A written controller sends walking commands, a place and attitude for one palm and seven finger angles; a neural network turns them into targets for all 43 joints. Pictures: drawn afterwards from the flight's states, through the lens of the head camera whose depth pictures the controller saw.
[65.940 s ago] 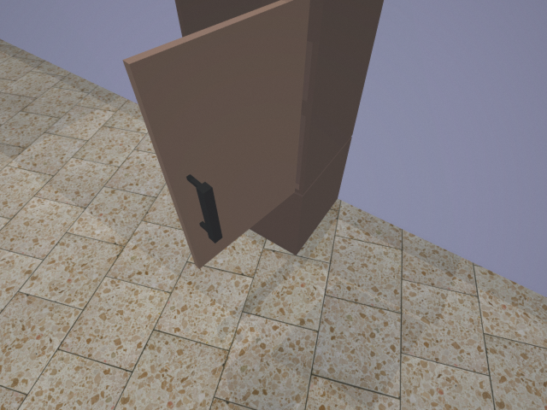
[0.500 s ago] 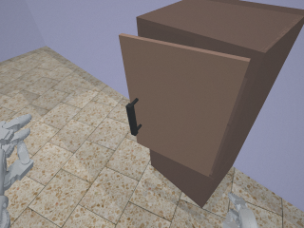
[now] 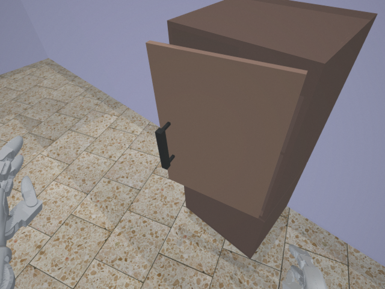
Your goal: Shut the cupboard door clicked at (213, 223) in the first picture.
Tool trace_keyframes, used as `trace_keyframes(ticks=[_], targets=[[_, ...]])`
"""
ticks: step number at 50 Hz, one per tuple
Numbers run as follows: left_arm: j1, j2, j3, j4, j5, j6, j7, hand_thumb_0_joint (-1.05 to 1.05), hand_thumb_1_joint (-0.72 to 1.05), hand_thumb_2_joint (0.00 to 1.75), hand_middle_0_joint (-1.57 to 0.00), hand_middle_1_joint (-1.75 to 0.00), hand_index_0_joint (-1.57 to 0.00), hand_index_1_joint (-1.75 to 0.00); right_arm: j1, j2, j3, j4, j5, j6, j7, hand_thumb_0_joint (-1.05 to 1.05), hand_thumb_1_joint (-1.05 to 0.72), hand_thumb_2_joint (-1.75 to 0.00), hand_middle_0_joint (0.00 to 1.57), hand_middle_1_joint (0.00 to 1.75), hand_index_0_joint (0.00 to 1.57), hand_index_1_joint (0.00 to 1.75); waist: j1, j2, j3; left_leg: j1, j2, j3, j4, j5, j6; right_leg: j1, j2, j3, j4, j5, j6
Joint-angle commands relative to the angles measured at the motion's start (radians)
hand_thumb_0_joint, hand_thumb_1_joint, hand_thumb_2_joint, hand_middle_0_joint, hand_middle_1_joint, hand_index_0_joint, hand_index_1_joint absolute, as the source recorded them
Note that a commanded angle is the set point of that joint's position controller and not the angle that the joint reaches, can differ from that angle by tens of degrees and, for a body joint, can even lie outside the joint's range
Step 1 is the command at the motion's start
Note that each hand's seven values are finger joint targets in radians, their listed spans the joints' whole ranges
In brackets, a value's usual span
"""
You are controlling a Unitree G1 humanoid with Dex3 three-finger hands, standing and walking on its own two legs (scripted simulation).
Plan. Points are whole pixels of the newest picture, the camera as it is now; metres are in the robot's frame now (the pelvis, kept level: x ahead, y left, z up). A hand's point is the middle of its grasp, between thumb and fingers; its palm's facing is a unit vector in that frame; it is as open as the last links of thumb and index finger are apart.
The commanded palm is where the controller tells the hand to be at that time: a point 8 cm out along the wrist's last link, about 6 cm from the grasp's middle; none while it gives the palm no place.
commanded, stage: step back with the hand held close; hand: left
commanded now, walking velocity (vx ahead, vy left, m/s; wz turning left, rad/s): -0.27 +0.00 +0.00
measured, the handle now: (166, 146) +0.59 +0.17 -0.10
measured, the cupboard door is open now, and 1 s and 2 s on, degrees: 13 13 13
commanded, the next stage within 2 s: stop stepping back and stand still in 0.94 s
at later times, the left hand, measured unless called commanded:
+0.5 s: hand out of the picture +0.13 +0.30 +0.16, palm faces +0.42 -0.75 -0.51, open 7.4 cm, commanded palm +0.07 +0.32 +0.18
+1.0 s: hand out of the picture +0.03 +0.27 +0.17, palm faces +0.48 -0.74 -0.47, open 7.4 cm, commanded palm -0.05 +0.31 +0.18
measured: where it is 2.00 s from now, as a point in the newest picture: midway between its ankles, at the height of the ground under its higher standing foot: outside the picture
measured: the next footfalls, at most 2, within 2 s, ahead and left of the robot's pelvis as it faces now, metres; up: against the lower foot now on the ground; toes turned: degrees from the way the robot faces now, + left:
right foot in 1.28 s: -0.18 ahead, -0.08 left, +0.00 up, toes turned +6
left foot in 1.46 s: -0.25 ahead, +0.17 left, +0.00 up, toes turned +7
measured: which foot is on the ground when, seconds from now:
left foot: down 0.00-1.00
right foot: down 0.00-1.00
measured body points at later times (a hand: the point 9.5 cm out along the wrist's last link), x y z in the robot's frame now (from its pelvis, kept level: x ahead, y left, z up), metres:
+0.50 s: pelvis -0.07 +0.02 -0.01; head -0.06 +0.02 +0.44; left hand +0.11 +0.33 +0.18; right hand +0.10 -0.22 -0.09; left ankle -0.01 +0.15 -0.74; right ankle -0.03 -0.15 -0.74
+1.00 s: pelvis -0.17 +0.01 -0.02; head -0.15 +0.01 +0.43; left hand +0.00 +0.31 +0.20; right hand +0.00 -0.24 -0.10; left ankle -0.02 +0.15 -0.73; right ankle -0.03 -0.15 -0.74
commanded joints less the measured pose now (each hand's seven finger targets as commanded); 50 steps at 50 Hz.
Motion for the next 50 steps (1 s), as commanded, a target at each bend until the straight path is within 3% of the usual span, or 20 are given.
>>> trace_keyframes(ticks=[1,5,7,10,13,16,18,19,22,23,24,26,28,31,34,38,39,46,48,50], targets=[[-0.072,0.229,0.137,-0.174,-0.006,-0.103,0.014,0.0,0.9,0.9,-0.2,-0.3,-0.2,-0.3,-0.138,-0.123,-0.049,-0.168,0.007,-0.008,0.008,0.0,-0.9,-0.9,0.2,0.3,0.2,0.3,-0.045,-0.094,-0.011,-0.046,-0.059,0.08,0.043,0.099,0.07,-0.166,-0.039,-0.007,-0.131,0.3,-0.056],[0.021,0.249,0.169,-0.225,-0.01,-0.124,0.026,0.0,0.9,0.9,-0.2,-0.3,-0.2,-0.3,-0.125,-0.131,-0.064,-0.194,0.011,0.026,0.004,0.0,-0.9,-0.9,0.2,0.3,0.2,0.3,-0.043,-0.009,-0.139,-0.017,-0.036,0.069,-0.003,0.312,0.065,-0.074,-0.009,-0.067,-0.025,0.452,-0.037],[0.045,0.265,0.187,-0.252,-0.015,-0.122,0.031,0.0,0.9,0.9,-0.2,-0.3,-0.2,-0.3,-0.122,-0.134,-0.07,-0.211,0.013,0.046,0.001,0.0,-0.9,-0.9,0.2,0.3,0.2,0.3,-0.041,-0.004,-0.183,0.001,-0.027,0.069,-0.004,0.439,0.063,-0.05,0.006,-0.084,0.012,0.527,-0.026],[0.074,0.265,0.188,-0.262,-0.02,-0.112,0.035,0.0,0.9,0.9,-0.2,-0.3,-0.2,-0.3,-0.122,-0.136,-0.072,-0.229,0.015,0.069,-0.003,0.0,-0.9,-0.9,0.2,0.3,0.2,0.3,-0.039,0.015,-0.199,-0.014,-0.014,0.069,-0.011,0.481,0.058,-0.039,0.017,-0.089,0.034,0.536,-0.018],[0.075,0.291,0.211,-0.275,-0.019,-0.113,0.044,0.0,0.9,0.9,-0.2,-0.3,-0.2,-0.3,-0.122,-0.148,-0.077,-0.234,0.014,0.076,-0.007,0.0,-0.9,-0.9,0.2,0.3,0.2,0.3,-0.036,0.033,-0.192,-0.064,-0.014,0.06,-0.034,0.398,0.061,-0.03,0.029,-0.087,0.034,0.484,-0.013],[0.082,0.268,0.192,-0.258,-0.019,-0.119,0.05,0.0,0.9,0.9,-0.2,-0.3,-0.2,-0.3,-0.116,-0.148,-0.073,-0.241,0.019,0.08,-0.008,0.0,-0.9,-0.9,0.2,0.3,0.2,0.3,-0.044,0.024,-0.147,-0.148,-0.007,0.049,-0.067,0.268,0.066,-0.031,0.04,-0.088,0.038,0.386,-0.006],[0.076,0.291,0.219,-0.262,-0.01,-0.132,0.052,0.0,0.9,0.9,-0.2,-0.3,-0.2,-0.3,-0.125,-0.16,-0.077,-0.239,0.018,0.074,-0.009,0.0,-0.9,-0.9,0.2,0.3,0.2,0.3,-0.04,0.051,-0.136,-0.234,-0.003,0.034,-0.097,0.116,0.081,0.014,0.053,-0.082,0.048,0.333,-0.002],[0.085,0.265,0.198,-0.255,-0.01,-0.139,0.052,0.0,0.9,0.9,-0.2,-0.3,-0.2,-0.3,-0.121,-0.149,-0.071,-0.243,0.023,0.072,-0.008,0.0,-0.9,-0.9,0.2,0.3,0.2,0.3,-0.044,0.04,-0.124,-0.282,-0.002,0.027,-0.106,0.054,0.085,0.031,0.053,-0.08,0.062,0.315,-0.003],[0.074,0.265,0.2,-0.257,-0.003,-0.16,0.056,0.0,0.9,0.9,-0.2,-0.3,-0.2,-0.3,-0.119,-0.154,-0.072,-0.246,0.028,0.059,-0.005,0.0,-0.9,-0.9,0.2,0.3,0.2,0.3,-0.047,0.04,-0.08,-0.413,-0.003,0.019,-0.125,-0.197,0.098,0.049,0.056,-0.061,0.069,0.227,-0.002],[0.068,0.294,0.228,-0.253,0.004,-0.17,0.057,0.0,0.9,0.9,-0.2,-0.3,-0.2,-0.3,-0.121,-0.163,-0.075,-0.24,0.025,0.052,-0.007,0.0,-0.9,-0.9,0.2,0.3,0.2,0.3,-0.046,0.032,-0.076,-0.444,-0.003,0.01,-0.125,-0.257,0.104,0.058,0.058,-0.052,0.063,0.197,-0.003],[0.069,0.263,0.201,-0.254,0.003,-0.177,0.056,0.0,0.9,0.9,-0.2,-0.3,-0.2,-0.3,-0.115,-0.15,-0.07,-0.24,0.028,0.046,-0.006,0.0,-0.9,-0.9,0.2,0.3,0.2,0.3,-0.049,0.017,-0.07,-0.459,-0.006,0.01,-0.112,-0.276,0.103,0.044,0.051,-0.047,0.064,0.171,-0.007],[0.051,0.269,0.202,-0.272,0.007,-0.192,0.06,0.0,0.9,0.9,-0.2,-0.3,-0.2,-0.3,-0.104,-0.153,-0.071,-0.233,0.027,0.028,-0.004,0.0,-0.9,-0.9,0.2,0.3,0.2,0.3,-0.052,0.014,-0.069,-0.458,-0.007,0.007,-0.09,-0.314,0.103,0.002,0.048,-0.029,0.049,0.09,-0.011],[0.015,0.29,0.212,-0.291,0.015,-0.206,0.064,0.0,0.9,0.9,-0.2,-0.3,-0.2,-0.3,-0.098,-0.161,-0.074,-0.222,0.02,0.011,-0.007,0.0,-0.9,-0.9,0.2,0.3,0.2,0.3,-0.056,0.033,-0.057,-0.458,-0.008,0.001,-0.079,-0.346,0.104,-0.041,0.047,-0.017,0.029,0.004,-0.015],[-0.013,0.266,0.189,-0.308,0.015,-0.222,0.072,0.0,0.9,0.9,-0.2,-0.3,-0.2,-0.3,-0.084,-0.151,-0.067,-0.21,0.018,-0.017,-0.009,0.0,-0.9,-0.9,0.2,0.3,0.2,0.3,-0.058,0.072,-0.052,-0.465,0.003,-0.013,-0.089,-0.368,0.105,-0.071,0.056,-0.023,0.059,-0.029,-0.015],[-0.026,0.267,0.191,-0.311,0.018,-0.236,0.076,0.0,0.9,0.9,-0.2,-0.3,-0.2,-0.3,-0.073,-0.147,-0.068,-0.2,0.015,-0.038,-0.01,0.0,-0.9,-0.9,0.2,0.3,0.2,0.3,-0.058,0.062,-0.053,-0.477,0.002,-0.02,-0.068,-0.385,0.106,-0.084,0.053,0.0,0.065,-0.049,-0.022],[-0.003,0.301,0.225,-0.297,0.009,-0.247,0.083,0.0,0.9,0.9,-0.2,-0.3,-0.2,-0.3,-0.053,-0.145,-0.076,-0.18,0.007,-0.048,-0.001,0.0,-0.9,-0.9,0.2,0.3,0.2,0.3,-0.059,-0.023,-0.061,-0.398,-0.041,0.004,0.036,-0.33,0.081,-0.208,0.008,0.077,-0.022,-0.125,-0.055],[0.002,0.28,0.205,-0.304,0.002,-0.248,0.082,0.0,0.9,0.9,-0.2,-0.3,-0.2,-0.3,-0.047,-0.132,-0.07,-0.177,0.008,-0.047,0.001,0.0,-0.9,-0.9,0.2,0.3,0.2,0.3,-0.064,-0.046,-0.064,-0.365,-0.047,0.004,0.046,-0.299,0.072,-0.245,-0.004,0.073,-0.028,-0.124,-0.059],[0.01,0.299,0.227,-0.292,-0.004,-0.255,0.093,0.0,0.9,0.9,-0.2,-0.3,-0.2,-0.3,-0.046,-0.137,-0.079,-0.169,0.013,-0.041,0.004,0.0,-0.9,-0.9,0.2,0.3,0.2,0.3,-0.069,-0.036,-0.084,-0.38,-0.022,-0.046,0.045,-0.348,0.085,-0.291,0.01,0.058,0.011,-0.219,-0.056],[0.008,0.325,0.246,-0.312,-0.008,-0.256,0.093,0.0,0.9,0.9,-0.2,-0.3,-0.2,-0.3,-0.037,-0.137,-0.086,-0.16,0.011,-0.033,0.008,0.0,-0.9,-0.9,0.2,0.3,0.2,0.3,-0.074,-0.061,-0.1,-0.317,-0.041,-0.037,0.116,-0.315,0.07,-0.362,-0.011,0.075,-0.03,-0.276,-0.072],[0.018,0.331,0.248,-0.341,-0.01,-0.256,0.093,0.0,0.9,0.9,-0.2,-0.3,-0.2,-0.3,-0.025,-0.124,-0.086,-0.147,0.01,-0.022,0.013,0.0,-0.9,-0.9,0.2,0.3,0.2,0.3,-0.081,-0.128,-0.126,-0.192,-0.074,-0.011,0.244,-0.239,0.052,-0.491,-0.064,0.101,-0.089,-0.324,-0.095]])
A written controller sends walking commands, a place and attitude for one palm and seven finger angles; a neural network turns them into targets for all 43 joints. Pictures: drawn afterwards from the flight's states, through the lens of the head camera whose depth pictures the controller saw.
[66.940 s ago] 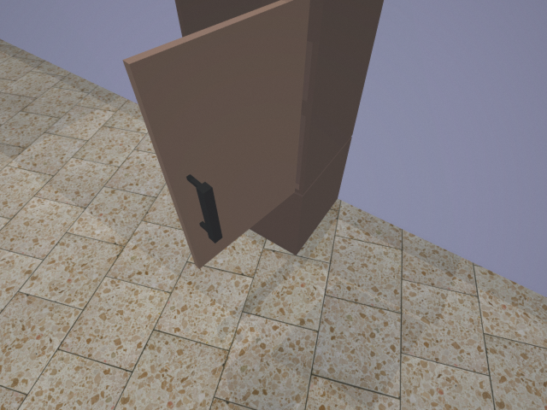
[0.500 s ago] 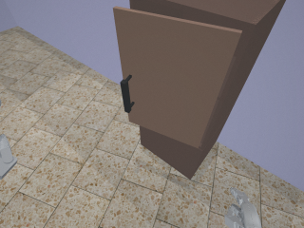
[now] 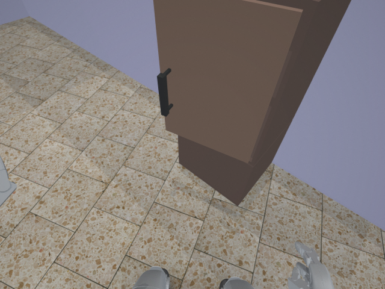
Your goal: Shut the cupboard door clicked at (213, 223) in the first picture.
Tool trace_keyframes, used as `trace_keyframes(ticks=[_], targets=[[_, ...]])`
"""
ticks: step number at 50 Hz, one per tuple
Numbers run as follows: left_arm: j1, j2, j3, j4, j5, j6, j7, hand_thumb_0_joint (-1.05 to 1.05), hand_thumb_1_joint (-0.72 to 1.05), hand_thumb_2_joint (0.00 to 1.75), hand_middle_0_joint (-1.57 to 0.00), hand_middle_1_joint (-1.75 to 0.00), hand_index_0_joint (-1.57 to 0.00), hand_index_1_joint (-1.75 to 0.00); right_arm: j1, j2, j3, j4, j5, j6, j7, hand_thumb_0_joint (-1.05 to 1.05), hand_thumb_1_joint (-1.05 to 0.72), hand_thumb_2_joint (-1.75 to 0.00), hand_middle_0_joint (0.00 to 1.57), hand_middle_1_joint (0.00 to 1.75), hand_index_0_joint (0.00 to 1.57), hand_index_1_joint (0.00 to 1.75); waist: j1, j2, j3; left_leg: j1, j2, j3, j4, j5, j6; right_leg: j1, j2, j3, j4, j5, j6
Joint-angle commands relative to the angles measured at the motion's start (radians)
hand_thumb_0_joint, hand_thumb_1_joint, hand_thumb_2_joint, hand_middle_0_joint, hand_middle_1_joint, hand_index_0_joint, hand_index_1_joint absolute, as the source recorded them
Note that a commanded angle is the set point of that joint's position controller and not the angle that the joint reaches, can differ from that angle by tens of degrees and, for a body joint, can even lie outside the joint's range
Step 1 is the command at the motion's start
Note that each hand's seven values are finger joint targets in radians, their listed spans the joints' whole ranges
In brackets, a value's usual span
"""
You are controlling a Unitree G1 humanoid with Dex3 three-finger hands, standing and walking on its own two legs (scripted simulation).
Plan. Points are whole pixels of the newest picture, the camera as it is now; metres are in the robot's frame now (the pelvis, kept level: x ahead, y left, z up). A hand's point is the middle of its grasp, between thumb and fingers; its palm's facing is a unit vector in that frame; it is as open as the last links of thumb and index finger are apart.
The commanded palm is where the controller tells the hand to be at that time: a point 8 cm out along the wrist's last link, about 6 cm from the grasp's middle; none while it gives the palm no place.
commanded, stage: stop stepping back and stand still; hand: left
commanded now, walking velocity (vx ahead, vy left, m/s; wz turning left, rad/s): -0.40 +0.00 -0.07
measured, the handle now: (166, 92) +0.77 +0.12 -0.07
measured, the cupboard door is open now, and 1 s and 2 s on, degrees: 13 13 13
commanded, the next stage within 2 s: let the arm hang, fingers relaxed in 1.18 s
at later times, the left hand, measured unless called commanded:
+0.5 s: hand out of the picture +0.04 +0.33 +0.20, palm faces +0.61 -0.73 -0.29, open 7.4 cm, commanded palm -0.03 +0.35 +0.20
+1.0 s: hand out of the picture -0.01 +0.30 +0.19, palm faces +0.49 -0.79 -0.37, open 7.4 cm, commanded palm -0.06 +0.34 +0.20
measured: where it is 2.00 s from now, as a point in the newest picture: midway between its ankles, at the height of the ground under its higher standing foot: outside the picture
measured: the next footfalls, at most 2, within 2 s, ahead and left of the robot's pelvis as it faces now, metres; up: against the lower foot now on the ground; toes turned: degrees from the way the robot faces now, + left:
right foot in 0.28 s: -0.01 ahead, -0.09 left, +0.00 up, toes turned +3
left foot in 0.46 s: -0.07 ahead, +0.16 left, +0.00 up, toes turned +5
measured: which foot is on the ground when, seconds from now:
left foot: down 0.00-0.26, up 0.28-0.44, down 0.46-0.76, up 0.78-1.00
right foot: down 0.00-0.12, up 0.14-0.26, down 0.28-0.46, up 0.48-0.78, down 0.80-1.00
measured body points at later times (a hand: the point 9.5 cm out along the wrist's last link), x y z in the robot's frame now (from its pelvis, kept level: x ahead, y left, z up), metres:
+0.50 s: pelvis -0.16 +0.04 +0.00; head -0.18 +0.06 +0.45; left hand +0.00 +0.37 +0.21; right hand -0.01 -0.20 -0.08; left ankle -0.11 +0.16 -0.72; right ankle -0.08 -0.09 -0.69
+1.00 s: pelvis -0.21 +0.04 +0.02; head -0.23 +0.05 +0.46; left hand -0.04 +0.34 +0.21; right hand -0.11 -0.22 -0.08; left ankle -0.16 +0.18 -0.70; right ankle -0.25 -0.06 -0.72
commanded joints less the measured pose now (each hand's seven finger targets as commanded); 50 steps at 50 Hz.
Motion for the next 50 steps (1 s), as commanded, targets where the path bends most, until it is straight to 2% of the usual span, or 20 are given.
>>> trace_keyframes(ticks=[1,4,7,8,11,12,13,14,19,21,23,27,32,36,37,38,40,42,49,50], targets=[[-0.026,0.231,0.16,-0.237,-0.017,-0.052,0.021,0.0,0.9,0.9,-0.2,-0.3,-0.2,-0.3,-0.019,-0.108,-0.052,-0.114,0.002,-0.033,0.0,0.0,-0.9,-0.9,0.2,0.3,0.2,0.3,-0.011,-0.08,-0.194,0.269,-0.049,0.029,0.083,-0.124,-0.006,-0.184,-0.097,0.078,-0.256,-0.445,-0.088],[-0.02,0.225,0.17,-0.251,-0.026,-0.044,0.024,0.0,0.9,0.9,-0.2,-0.3,-0.2,-0.3,0.021,-0.125,-0.05,-0.121,-0.004,-0.032,-0.012,0.0,-0.9,-0.9,0.2,0.3,0.2,0.3,-0.026,0.002,-0.201,0.266,0.004,-0.065,-0.014,-0.23,0.011,-0.211,-0.039,-0.015,-0.092,-0.511,-0.069],[-0.109,0.267,0.224,-0.311,-0.032,-0.017,0.011,0.0,0.9,0.9,-0.2,-0.3,-0.2,-0.3,-0.071,-0.127,-0.067,-0.159,-0.018,-0.057,-0.014,0.0,-0.9,-0.9,0.2,0.3,0.2,0.3,0.026,0.433,-0.22,-0.373,0.22,-0.286,-0.58,-0.589,0.088,0.358,0.208,-0.184,0.79,-0.374,-0.002],[-0.143,0.332,0.256,-0.323,-0.026,-0.025,0.003,0.0,0.9,0.9,-0.2,-0.3,-0.2,-0.3,-0.075,-0.104,-0.076,-0.147,-0.003,-0.07,0.003,0.0,-0.9,-0.9,0.2,0.3,0.2,0.3,0.03,0.39,-0.196,-0.423,0.199,-0.208,-0.555,-0.494,0.08,0.419,0.195,-0.157,0.87,-0.374,0.0],[0.124,0.238,0.228,-0.196,-0.05,-0.006,0.001,0.0,0.9,0.9,-0.2,-0.3,-0.2,-0.3,-0.087,-0.079,-0.065,-0.137,0.019,-0.069,0.033,0.0,-0.9,-0.9,0.2,0.3,0.2,0.3,0.062,0.267,-0.172,-0.136,0.062,0.061,-0.227,-0.361,-0.052,0.269,0.111,-0.171,0.25,-0.47,-0.1],[0.137,0.289,0.255,-0.23,-0.053,0.009,-0.002,0.0,0.9,0.9,-0.2,-0.3,-0.2,-0.3,-0.076,-0.059,-0.059,-0.125,0.023,-0.051,0.028,0.0,-0.9,-0.9,0.2,0.3,0.2,0.3,0.054,0.01,-0.136,-0.025,-0.044,0.189,0.176,-0.215,-0.098,0.075,-0.013,-0.003,-0.095,-0.542,-0.161],[0.123,0.34,0.304,-0.246,-0.052,0.015,-0.003,0.0,0.9,0.9,-0.2,-0.3,-0.2,-0.3,-0.057,-0.075,-0.074,-0.115,0.011,-0.035,0.034,0.0,-0.9,-0.9,0.2,0.3,0.2,0.3,0.04,-0.271,-0.072,0.031,-0.117,0.081,0.67,-0.145,-0.07,-0.294,-0.254,0.49,-0.418,-0.738,-0.227],[-0.032,0.354,0.255,-0.286,-0.052,0.024,-0.014,0.0,0.9,0.9,-0.2,-0.3,-0.2,-0.3,-0.031,-0.114,-0.065,-0.078,-0.026,-0.012,0.033,0.0,-0.9,-0.9,0.2,0.3,0.2,0.3,-0.024,-0.243,-0.044,-0.066,-0.105,0.036,0.878,-0.041,-0.069,-0.335,-0.319,0.518,-0.472,-0.695,-0.26],[-0.203,0.192,0.084,-0.091,0.003,0.054,0.002,0.0,0.9,0.9,-0.2,-0.3,-0.2,-0.3,-0.048,-0.1,-0.026,-0.059,-0.012,-0.053,-0.021,0.0,-0.9,-0.9,0.2,0.3,0.2,0.3,0.001,-0.228,-0.004,0.281,0.02,0.062,0.198,-0.143,0.015,-0.278,-0.188,0.226,-0.319,-0.664,-0.148],[-0.306,0.133,-0.004,-0.128,0.014,0.048,0.011,0.0,0.9,0.9,-0.2,-0.3,-0.2,-0.3,-0.012,-0.111,-0.015,-0.047,-0.012,-0.078,-0.029,0.0,-0.9,-0.9,0.2,0.3,0.2,0.3,-0.029,-0.047,-0.028,0.372,-0.022,0.097,-0.121,-0.195,0.039,-0.181,-0.115,0.132,-0.122,-0.579,-0.117],[-0.361,0.132,-0.006,-0.232,0.022,0.018,0.025,0.0,0.9,0.9,-0.2,-0.3,-0.2,-0.3,-0.006,-0.152,-0.023,-0.094,0.002,-0.112,-0.03,0.0,-0.9,-0.9,0.2,0.3,0.2,0.3,-0.015,0.407,-0.026,0.435,0.313,-0.394,-0.463,-0.383,0.159,-0.302,0.066,-0.111,0.456,-0.327,-0.023],[-0.132,0.118,0.026,-0.227,0.021,0.03,-0.003,0.0,0.9,0.9,-0.2,-0.3,-0.2,-0.3,-0.055,-0.121,-0.039,-0.097,0.005,-0.092,0.03,0.0,-0.9,-0.9,0.2,0.3,0.2,0.3,0.009,0.126,-0.077,0.212,0.315,-0.276,-0.484,-0.426,0.166,-0.197,0.009,-0.064,0.721,-0.151,-0.032],[-0.05,0.168,0.07,-0.283,0.008,0.052,0.018,0.0,0.9,0.9,-0.2,-0.3,-0.2,-0.3,-0.076,-0.096,-0.02,-0.126,-0.013,-0.049,0.013,0.0,-0.9,-0.9,0.2,0.3,0.2,0.3,0.023,0.301,-0.1,0.136,0.232,-0.026,-0.559,-0.38,0.059,0.128,0.071,-0.235,0.295,-0.207,-0.055],[-0.017,0.179,0.085,-0.183,-0.012,0.099,0.023,0.0,0.9,0.9,-0.2,-0.3,-0.2,-0.3,-0.075,-0.091,-0.017,-0.138,-0.021,-0.005,-0.006,0.0,-0.9,-0.9,0.2,0.3,0.2,0.3,0.026,0.237,-0.129,0.04,0.155,0.073,-0.331,-0.322,0.017,0.468,0.113,-0.275,-0.076,-0.303,-0.097],[-0.018,0.184,0.085,-0.18,-0.009,0.109,0.02,0.0,0.9,0.9,-0.2,-0.3,-0.2,-0.3,-0.06,-0.084,-0.02,-0.131,-0.013,0.008,0.001,0.0,-0.9,-0.9,0.2,0.3,0.2,0.3,0.025,0.101,-0.145,-0.011,0.089,0.132,-0.101,-0.251,0.013,0.502,0.027,-0.16,-0.17,-0.295,-0.14],[0.003,0.206,0.109,-0.165,-0.006,0.115,0.021,0.0,0.9,0.9,-0.2,-0.3,-0.2,-0.3,-0.044,-0.064,-0.021,-0.136,-0.004,0.017,0.01,0.0,-0.9,-0.9,0.2,0.3,0.2,0.3,0.022,-0.112,-0.133,-0.123,0.02,0.156,0.202,-0.124,0.008,0.471,-0.184,0.217,-0.304,-0.368,-0.241],[-0.083,0.336,0.208,-0.207,-0.018,0.055,0.023,0.0,0.9,0.9,-0.2,-0.3,-0.2,-0.3,-0.078,-0.096,-0.019,-0.137,-0.021,-0.001,0.019,0.0,-0.9,-0.9,0.2,0.3,0.2,0.3,0.015,-0.191,-0.04,-0.213,0.04,0.047,0.527,-0.075,-0.034,0.276,-0.379,0.476,-0.414,-0.168,-0.347],[-0.007,0.144,0.071,-0.073,-0.013,0.074,0.014,0.0,0.9,0.9,-0.2,-0.3,-0.2,-0.3,-0.03,-0.1,-0.041,-0.113,0.003,0.01,0.019,0.0,-0.9,-0.9,0.2,0.3,0.2,0.3,0.012,-0.174,-0.032,-0.189,0.048,0.027,0.475,-0.007,-0.029,0.249,-0.289,0.359,-0.388,-0.412,-0.279],[-0.154,0.179,0.051,-0.235,0.007,0.03,0.039,0.0,0.9,0.9,-0.2,-0.3,-0.2,-0.3,-0.059,-0.088,-0.024,-0.101,-0.009,-0.041,-0.031,0.0,-0.9,-0.9,0.2,0.3,0.2,0.3,0.009,-0.052,-0.045,0.374,-0.002,0.175,-0.135,0.058,0.004,0.064,-0.146,0.017,-0.204,-0.31,-0.159],[-0.149,0.175,0.056,-0.266,0.003,0.024,0.038,0.0,0.9,0.9,-0.2,-0.3,-0.2,-0.3,-0.043,-0.106,-0.033,-0.105,-0.006,-0.05,-0.033,0.0,-0.9,-0.9,0.2,0.3,0.2,0.3,0.0,0.056,-0.06,0.431,0.055,0.082,-0.22,0.003,0.03,0.035,-0.104,-0.004,-0.073,-0.274,-0.127]])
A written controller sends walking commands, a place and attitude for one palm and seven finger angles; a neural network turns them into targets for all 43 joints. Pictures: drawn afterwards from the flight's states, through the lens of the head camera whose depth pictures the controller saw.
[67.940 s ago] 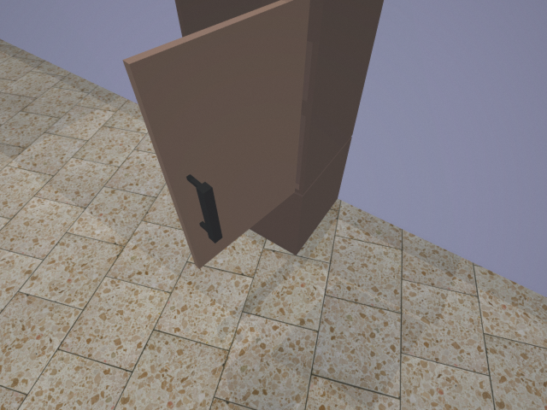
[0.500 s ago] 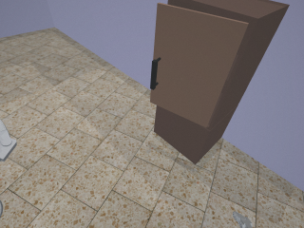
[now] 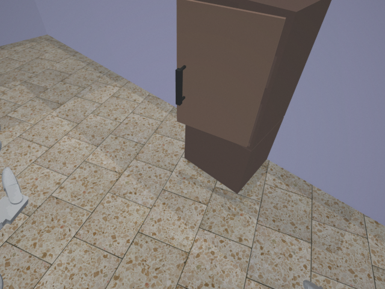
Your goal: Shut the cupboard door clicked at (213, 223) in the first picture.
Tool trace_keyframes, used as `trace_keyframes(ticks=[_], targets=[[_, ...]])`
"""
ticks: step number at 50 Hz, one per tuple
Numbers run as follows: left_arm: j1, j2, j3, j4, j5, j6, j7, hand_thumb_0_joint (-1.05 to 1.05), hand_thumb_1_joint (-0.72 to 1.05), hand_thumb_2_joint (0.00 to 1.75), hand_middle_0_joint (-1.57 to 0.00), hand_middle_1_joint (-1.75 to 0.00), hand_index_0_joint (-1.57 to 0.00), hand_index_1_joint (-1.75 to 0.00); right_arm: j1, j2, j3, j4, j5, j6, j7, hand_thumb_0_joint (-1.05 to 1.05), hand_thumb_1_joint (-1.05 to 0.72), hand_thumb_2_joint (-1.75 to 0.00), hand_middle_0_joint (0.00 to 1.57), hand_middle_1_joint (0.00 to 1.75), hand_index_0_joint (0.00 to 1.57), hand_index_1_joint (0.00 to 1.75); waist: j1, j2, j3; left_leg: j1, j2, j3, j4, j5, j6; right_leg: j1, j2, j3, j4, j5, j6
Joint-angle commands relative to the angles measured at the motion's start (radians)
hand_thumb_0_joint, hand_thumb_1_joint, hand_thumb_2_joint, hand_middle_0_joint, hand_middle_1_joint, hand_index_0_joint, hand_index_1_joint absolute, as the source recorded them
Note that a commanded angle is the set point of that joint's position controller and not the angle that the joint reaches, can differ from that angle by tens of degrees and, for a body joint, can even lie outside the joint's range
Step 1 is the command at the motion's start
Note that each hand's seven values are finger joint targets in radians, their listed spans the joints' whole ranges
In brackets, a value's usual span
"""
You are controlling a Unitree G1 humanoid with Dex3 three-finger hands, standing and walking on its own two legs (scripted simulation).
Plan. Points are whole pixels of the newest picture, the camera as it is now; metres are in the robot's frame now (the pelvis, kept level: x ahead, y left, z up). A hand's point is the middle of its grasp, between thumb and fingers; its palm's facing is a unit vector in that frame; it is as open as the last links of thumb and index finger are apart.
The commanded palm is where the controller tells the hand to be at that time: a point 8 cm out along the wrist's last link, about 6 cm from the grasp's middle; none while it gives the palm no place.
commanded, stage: stop stepping back and stand still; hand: left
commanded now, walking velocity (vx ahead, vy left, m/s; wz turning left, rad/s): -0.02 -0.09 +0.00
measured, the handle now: (181, 85) +0.98 +0.11 -0.09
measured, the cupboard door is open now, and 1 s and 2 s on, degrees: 13 13 13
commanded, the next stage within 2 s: let the arm hang, fingers relaxed in 0.18 s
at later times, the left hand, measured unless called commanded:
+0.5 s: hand (110, 279) +0.18 +0.20 -0.12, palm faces -0.02 -0.95 -0.30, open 7.4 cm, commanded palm none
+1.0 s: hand out of the picture +0.01 +0.20 -0.16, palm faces -0.01 -0.97 -0.23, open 7.3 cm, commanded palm none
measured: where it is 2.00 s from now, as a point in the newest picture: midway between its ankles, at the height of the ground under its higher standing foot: outside the picture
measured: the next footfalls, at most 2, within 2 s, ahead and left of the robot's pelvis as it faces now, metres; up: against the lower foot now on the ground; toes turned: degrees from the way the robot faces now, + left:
left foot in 0.02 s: +0.07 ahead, +0.13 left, +0.00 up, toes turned +4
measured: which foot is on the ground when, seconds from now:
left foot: up 0.00-0.00, down 0.02-1.00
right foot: down 0.00-1.00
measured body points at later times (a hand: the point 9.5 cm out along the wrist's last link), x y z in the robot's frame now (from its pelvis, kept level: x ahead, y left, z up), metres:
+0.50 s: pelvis +0.02 +0.00 -0.01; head +0.05 -0.02 +0.44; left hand +0.18 +0.25 -0.10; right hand +0.14 -0.25 -0.14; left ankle +0.03 +0.13 -0.73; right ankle -0.01 -0.09 -0.73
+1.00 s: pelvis +0.02 +0.02 +0.01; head +0.02 +0.01 +0.46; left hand +0.01 +0.25 -0.14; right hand +0.00 -0.20 -0.15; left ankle +0.03 +0.13 -0.73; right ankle -0.01 -0.09 -0.73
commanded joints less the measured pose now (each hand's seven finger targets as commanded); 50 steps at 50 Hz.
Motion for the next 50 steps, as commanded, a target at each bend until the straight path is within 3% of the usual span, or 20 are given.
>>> trace_keyframes(ticks=[1,2,3,4,8,10,11,12,13,14,15,16,18,21,23,27,31,37,41,50], targets=[[-0.167,0.255,0.142,-0.324,-0.003,-0.09,0.021,0.0,0.9,0.9,-0.2,-0.3,-0.2,-0.3,-0.143,-0.123,-0.038,-0.188,0.004,-0.106,-0.021,0.0,-0.9,-0.9,0.2,0.3,0.2,0.3,-0.031,0.294,0.014,0.333,0.16,-0.267,-0.332,0.006,0.091,-0.319,-0.01,0.045,0.124,-0.076,-0.005],[-0.16,0.268,0.164,-0.363,-0.004,-0.102,0.025,0.0,0.9,0.9,-0.2,-0.3,-0.2,-0.3,-0.143,-0.119,-0.034,-0.203,0.006,-0.111,-0.01,0.0,-0.9,-0.9,0.2,0.3,0.2,0.3,-0.019,0.343,-0.026,0.358,0.273,-0.424,-0.392,0.166,0.139,-0.336,0.039,-0.015,0.256,-0.119,0.029],[-0.103,0.302,0.196,-0.306,-0.008,-0.108,0.012,0.0,0.9,0.9,-0.2,-0.3,-0.2,-0.3,-0.148,-0.1,-0.032,-0.176,0.002,-0.118,-0.004,0.0,-0.9,-0.9,0.2,0.3,0.2,0.3,-0.025,0.344,-0.049,0.249,0.297,-0.427,-0.464,-0.031,0.143,-0.266,0.023,0.032,0.346,-0.189,0.034],[-0.083,0.277,0.199,-0.302,-0.007,-0.097,0.009,0.0,0.9,0.9,-0.2,-0.3,-0.2,-0.3,-0.151,-0.084,-0.028,-0.179,-0.005,-0.121,0.004,0.0,-0.9,-0.9,0.2,0.3,0.2,0.3,-0.028,0.348,-0.007,0.136,0.285,-0.414,-0.482,-0.095,0.156,-0.213,0.007,0.044,0.342,-0.144,0.033],[0.065,0.27,0.222,-0.271,-0.013,-0.078,0.001,0.0,0.9,0.9,-0.2,-0.3,-0.2,-0.3,-0.143,-0.086,-0.015,-0.185,0.013,-0.112,0.034,0.0,-0.9,-0.9,0.2,0.3,0.2,0.3,-0.014,0.22,-0.022,-0.023,0.157,-0.111,-0.34,-0.126,0.054,0.057,0.016,-0.019,-0.042,0.059,0.034],[0.057,0.271,0.23,-0.226,-0.018,-0.073,0.0,0.0,0.9,0.9,-0.2,-0.3,-0.2,-0.3,-0.142,-0.078,-0.016,-0.203,0.013,-0.096,0.039,0.0,-0.9,-0.9,0.2,0.3,0.2,0.3,-0.029,0.07,0.009,-0.074,0.052,-0.031,-0.187,-0.137,0.008,0.027,-0.062,0.132,-0.174,0.089,-0.014],[0.092,0.259,0.223,-0.197,-0.028,-0.063,-0.001,0.0,0.9,0.9,-0.2,-0.3,-0.2,-0.3,-0.123,-0.066,-0.024,-0.192,0.02,-0.088,0.045,0.0,-0.9,-0.9,0.2,0.3,0.2,0.3,-0.027,-0.079,-0.014,-0.04,-0.007,-0.006,-0.023,-0.071,-0.012,-0.034,-0.158,0.311,-0.263,0.063,-0.057],[0.11,0.253,0.207,-0.194,-0.033,-0.054,0.003,0.0,0.9,0.9,-0.2,-0.3,-0.2,-0.3,-0.122,-0.06,-0.025,-0.188,0.023,-0.075,0.051,0.0,-0.9,-0.9,0.2,0.3,0.2,0.3,-0.028,-0.141,-0.018,-0.073,-0.028,-0.027,0.075,-0.031,-0.023,-0.008,-0.238,0.403,-0.292,0.177,-0.103],[0.112,0.255,0.213,-0.188,-0.032,-0.053,0.011,0.0,0.9,0.9,-0.2,-0.3,-0.2,-0.3,-0.129,-0.061,-0.02,-0.187,0.021,-0.068,0.054,0.0,-0.9,-0.9,0.2,0.3,0.2,0.3,-0.028,-0.106,-0.037,-0.113,-0.025,-0.047,0.107,-0.045,-0.029,0.069,-0.258,0.387,-0.249,0.383,-0.136],[-0.054,0.048,-0.245,0.53,0.098,0.11,-0.143,0.0,0.9,0.9,-0.2,-0.3,-0.2,-0.3,-0.203,-0.172,-0.048,-0.014,0.007,-0.097,0.134,0.0,-0.9,-0.9,0.2,0.3,0.2,0.3,-0.058,-0.017,0.012,-0.226,0.051,-0.087,0.181,-0.051,-0.014,0.058,-0.32,0.17,-0.022,0.95,-0.123],[-0.048,-0.006,-0.265,0.549,0.074,0.166,-0.174,0.0,0.9,0.9,-0.2,-0.3,-0.2,-0.3,-0.125,-0.103,-0.043,-0.026,0.015,-0.057,0.122,0.0,-0.9,-0.9,0.2,0.3,0.2,0.3,-0.061,-0.032,-0.073,-0.112,0.012,-0.102,0.078,-0.062,-0.026,0.067,-0.242,0.179,0.031,0.978,-0.118],[-0.083,-0.027,-0.284,0.581,0.059,0.175,-0.182,0.0,0.9,0.9,-0.2,-0.3,-0.2,-0.3,-0.084,-0.089,-0.025,-0.019,0.016,-0.024,0.117,0.0,-0.9,-0.9,0.2,0.3,0.2,0.3,-0.047,-0.088,-0.067,-0.064,-0.019,-0.06,0.01,0.075,-0.025,0.056,-0.195,0.103,0.055,0.946,-0.09],[-0.153,-0.015,-0.322,0.674,0.053,0.184,-0.185,0.0,0.9,0.9,-0.2,-0.3,-0.2,-0.3,-0.079,-0.13,-0.028,-0.025,0.008,0.009,0.114,0.0,-0.9,-0.9,0.2,0.3,0.2,0.3,-0.033,-0.21,-0.067,0.046,0.008,-0.097,-0.049,0.393,-0.001,-0.009,-0.141,0.057,0.07,0.803,-0.046],[-0.163,0.028,-0.323,0.852,0.058,0.183,-0.177,0.0,0.9,0.9,-0.2,-0.3,-0.2,-0.3,-0.119,-0.16,-0.027,-0.027,-0.009,0.041,0.103,0.0,-0.9,-0.9,0.2,0.3,0.2,0.3,-0.001,-0.191,-0.073,0.116,0.013,-0.105,-0.064,0.498,0.019,0.016,-0.132,0.089,0.017,0.78,-0.028],[-0.188,0.041,-0.331,0.984,0.053,0.187,-0.168,0.0,0.9,0.9,-0.2,-0.3,-0.2,-0.3,-0.11,-0.151,-0.021,0.013,-0.012,0.059,0.097,0.0,-0.9,-0.9,0.2,0.3,0.2,0.3,-0.004,-0.08,-0.093,0.175,0.017,-0.096,-0.089,0.575,0.011,0.041,-0.125,0.095,0.01,0.783,-0.02],[-0.241,-0.009,-0.356,1.211,0.042,0.19,-0.169,0.0,0.9,0.9,-0.2,-0.3,-0.2,-0.3,-0.115,-0.088,0.0,0.127,-0.009,0.077,0.084,0.0,-0.9,-0.9,0.2,0.3,0.2,0.3,-0.018,0.145,-0.059,0.228,0.039,-0.098,-0.194,0.428,0.009,0.021,-0.087,0.095,-0.103,0.44,-0.006],[-0.221,-0.061,-0.348,1.337,0.045,0.186,-0.17,0.0,0.9,0.9,-0.2,-0.3,-0.2,-0.3,-0.096,-0.058,-0.007,0.202,-0.011,0.078,0.071,0.0,-0.9,-0.9,0.2,0.3,0.2,0.3,-0.016,0.229,-0.041,0.235,0.049,-0.096,-0.241,0.327,0.012,0.046,-0.075,0.091,-0.191,0.361,-0.015],[-0.224,-0.064,-0.371,1.465,0.042,0.185,-0.177,0.0,0.9,0.9,-0.2,-0.3,-0.2,-0.3,-0.061,-0.065,-0.008,0.286,-0.003,0.08,0.069,0.0,-0.9,-0.9,0.2,0.3,0.2,0.3,-0.018,0.099,0.065,0.223,0.06,-0.108,-0.321,0.202,0.013,0.008,-0.068,0.091,-0.271,0.244,-0.014],[-0.202,-0.07,-0.38,1.52,0.039,0.181,-0.174,0.0,0.9,0.9,-0.2,-0.3,-0.2,-0.3,-0.023,-0.053,-0.004,0.335,0.0,0.078,0.069,0.0,-0.9,-0.9,0.2,0.3,0.2,0.3,-0.017,0.044,0.071,0.238,0.058,-0.099,-0.341,0.183,0.014,0.005,-0.071,0.095,-0.29,0.22,-0.013],[-0.155,-0.106,-0.385,1.578,0.037,0.182,-0.164,0.0,0.9,0.9,-0.2,-0.3,-0.2,-0.3,0.037,-0.009,0.003,0.406,0.001,0.073,0.066,0.0,-0.9,-0.9,0.2,0.3,0.2,0.3,-0.012,0.024,0.115,0.22,0.051,-0.092,-0.372,0.158,0.018,-0.014,-0.066,0.095,-0.283,0.179,-0.009]])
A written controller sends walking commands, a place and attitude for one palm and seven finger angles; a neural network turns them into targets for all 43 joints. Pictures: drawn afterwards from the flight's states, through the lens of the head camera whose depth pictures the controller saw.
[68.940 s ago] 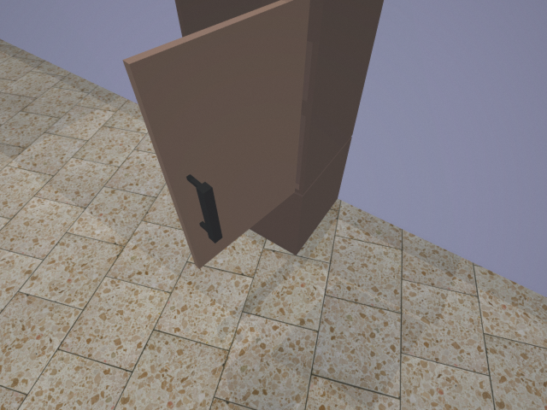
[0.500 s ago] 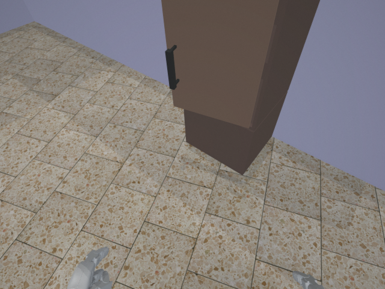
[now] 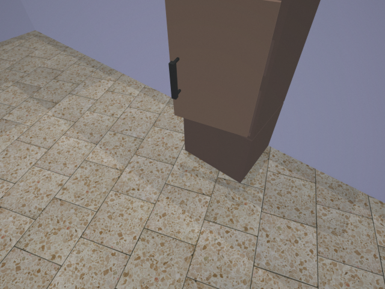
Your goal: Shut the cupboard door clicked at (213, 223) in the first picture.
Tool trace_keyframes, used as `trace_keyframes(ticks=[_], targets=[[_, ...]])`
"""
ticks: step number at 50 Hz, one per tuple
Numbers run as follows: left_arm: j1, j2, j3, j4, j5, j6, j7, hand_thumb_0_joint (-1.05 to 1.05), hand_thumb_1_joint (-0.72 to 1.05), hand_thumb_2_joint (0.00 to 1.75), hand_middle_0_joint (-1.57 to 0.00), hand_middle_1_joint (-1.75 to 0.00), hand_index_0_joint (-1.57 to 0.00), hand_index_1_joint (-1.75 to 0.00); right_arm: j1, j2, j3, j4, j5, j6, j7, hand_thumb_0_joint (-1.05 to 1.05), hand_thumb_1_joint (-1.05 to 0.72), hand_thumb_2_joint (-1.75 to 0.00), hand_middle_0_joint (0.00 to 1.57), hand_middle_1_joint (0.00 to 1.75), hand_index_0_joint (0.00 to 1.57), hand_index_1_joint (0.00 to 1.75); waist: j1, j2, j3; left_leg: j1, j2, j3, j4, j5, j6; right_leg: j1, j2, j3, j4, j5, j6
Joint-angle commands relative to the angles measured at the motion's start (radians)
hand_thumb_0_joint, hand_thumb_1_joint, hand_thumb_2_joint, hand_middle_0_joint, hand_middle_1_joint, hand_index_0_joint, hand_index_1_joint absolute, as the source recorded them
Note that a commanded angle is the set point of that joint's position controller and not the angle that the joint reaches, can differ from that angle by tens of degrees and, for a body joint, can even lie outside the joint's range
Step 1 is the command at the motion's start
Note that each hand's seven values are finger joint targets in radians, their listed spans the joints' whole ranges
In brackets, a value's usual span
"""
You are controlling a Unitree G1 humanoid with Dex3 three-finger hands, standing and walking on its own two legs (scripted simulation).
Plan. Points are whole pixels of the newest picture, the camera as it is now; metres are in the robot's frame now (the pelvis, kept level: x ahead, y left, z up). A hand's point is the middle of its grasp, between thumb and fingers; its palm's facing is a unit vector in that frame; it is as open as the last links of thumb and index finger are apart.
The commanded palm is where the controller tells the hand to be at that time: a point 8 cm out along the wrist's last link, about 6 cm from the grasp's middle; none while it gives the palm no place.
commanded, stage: let the arm hang, fingers relaxed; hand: left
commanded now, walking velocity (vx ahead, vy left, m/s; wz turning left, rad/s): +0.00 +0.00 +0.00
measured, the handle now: (176, 78) +0.96 +0.13 -0.10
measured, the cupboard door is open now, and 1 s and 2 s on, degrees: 13 13 13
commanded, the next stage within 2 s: look to check the result in 0.38 s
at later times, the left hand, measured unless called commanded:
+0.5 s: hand out of the picture -0.02 +0.16 -0.18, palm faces +0.02 -0.98 -0.17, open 7.3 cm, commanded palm none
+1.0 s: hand out of the picture +0.01 +0.18 -0.18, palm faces +0.00 -0.98 -0.21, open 7.4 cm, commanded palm none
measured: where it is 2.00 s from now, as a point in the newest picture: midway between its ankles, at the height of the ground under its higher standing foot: outside the picture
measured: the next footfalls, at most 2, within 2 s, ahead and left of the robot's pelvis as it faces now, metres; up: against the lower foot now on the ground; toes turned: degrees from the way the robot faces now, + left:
right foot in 1.84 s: +0.06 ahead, -0.14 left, +0.00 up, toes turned +24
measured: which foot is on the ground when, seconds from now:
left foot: down 0.00-1.00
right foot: down 0.00-1.00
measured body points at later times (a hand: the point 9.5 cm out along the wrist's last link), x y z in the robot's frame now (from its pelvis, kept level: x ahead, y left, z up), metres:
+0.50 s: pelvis +0.00 +0.01 +0.00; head +0.00 +0.00 +0.45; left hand -0.02 +0.22 -0.16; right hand -0.03 -0.20 -0.17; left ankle +0.01 +0.11 -0.74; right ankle -0.02 -0.10 -0.74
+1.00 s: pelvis +0.01 +0.00 +0.00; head +0.02 +0.00 +0.45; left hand +0.01 +0.23 -0.16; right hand +0.00 -0.22 -0.16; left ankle +0.01 +0.11 -0.74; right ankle -0.02 -0.10 -0.74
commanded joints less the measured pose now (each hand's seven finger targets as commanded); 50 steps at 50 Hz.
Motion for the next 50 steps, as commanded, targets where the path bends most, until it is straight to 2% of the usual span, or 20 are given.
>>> trace_keyframes(ticks=[1,3,10,18,21,23,24,50], targets=[[0.052,0.082,0.014,-0.018,-0.003,-0.011,0.004,0.0,0.9,0.9,-0.2,-0.3,-0.2,-0.3,0.063,-0.093,-0.017,-0.017,0.003,-0.023,-0.006,0.0,-0.9,-0.9,0.2,0.3,0.2,0.3,0.004,-0.04,0.056,0.0,0.081,-0.097,-0.084,0.022,0.02,-0.087,-0.1,0.095,-0.09,0.041,-0.016],[0.067,0.081,0.017,-0.014,-0.002,-0.013,0.006,0.0,0.9,0.9,-0.2,-0.3,-0.2,-0.3,0.071,-0.087,-0.018,-0.011,0.005,-0.025,-0.006,0.0,-0.9,-0.9,0.2,0.3,0.2,0.3,0.008,-0.029,0.045,0.006,0.081,-0.093,-0.08,0.043,0.021,-0.083,-0.098,0.095,-0.085,0.058,-0.017],[0.081,0.051,0.019,-0.007,-0.001,-0.012,0.01,0.0,0.9,0.9,-0.2,-0.3,-0.2,-0.3,0.102,-0.056,-0.017,0.003,0.003,-0.028,-0.01,0.0,-0.9,-0.9,0.2,0.3,0.2,0.3,0.004,0.0,0.07,-0.021,0.078,-0.091,-0.089,0.02,0.021,-0.093,-0.095,0.095,-0.073,0.055,-0.016],[0.098,0.042,0.019,-0.003,0.001,-0.016,0.012,0.0,0.9,0.9,-0.2,-0.3,-0.2,-0.3,0.111,-0.055,-0.022,-0.004,0.005,-0.027,-0.01,0.0,-0.9,-0.9,0.2,0.3,0.2,0.3,0.002,-0.012,0.069,-0.01,0.076,-0.092,-0.077,0.02,0.023,-0.109,-0.092,0.098,-0.071,0.057,-0.017],[0.095,0.038,0.019,-0.002,0.0,-0.014,0.012,0.0,0.9,0.9,-0.2,-0.3,-0.2,-0.3,0.111,-0.051,-0.022,-0.003,0.004,-0.027,-0.01,0.0,-0.9,-0.9,0.2,0.3,0.2,0.3,0.001,0.002,0.073,-0.015,0.077,-0.093,-0.083,0.001,0.024,-0.114,-0.094,0.097,-0.069,0.048,-0.016],[0.098,0.042,0.019,-0.004,0.002,-0.016,0.012,0.0,0.9,0.9,-0.2,-0.3,-0.2,-0.3,0.107,-0.06,-0.025,-0.009,0.006,-0.026,-0.01,0.0,-0.9,-0.9,0.2,0.3,0.2,0.3,0.0,-0.025,0.069,-0.005,0.079,-0.096,-0.078,0.008,0.026,-0.121,-0.092,0.097,-0.068,0.046,-0.015],[0.097,0.037,0.018,-0.003,0.001,-0.016,0.012,0.0,0.9,0.9,-0.2,-0.3,-0.2,-0.3,0.106,-0.058,-0.025,-0.009,0.004,-0.027,-0.01,0.0,-0.9,-0.9,0.2,0.3,0.2,0.3,-0.002,-0.018,0.069,-0.002,0.079,-0.094,-0.078,0.003,0.026,-0.126,-0.095,0.097,-0.069,0.043,-0.015],[0.028,0.102,0.028,-0.026,0.002,-0.025,0.008,0.0,0.9,0.9,-0.2,-0.3,-0.2,-0.3,0.027,-0.121,-0.032,-0.023,0.004,-0.032,-0.006,0.0,-0.9,-0.9,0.2,0.3,0.2,0.3,-0.003,-0.021,0.03,0.044,0.087,-0.095,-0.069,0.098,0.024,-0.083,-0.107,0.108,-0.077,0.137,-0.018]])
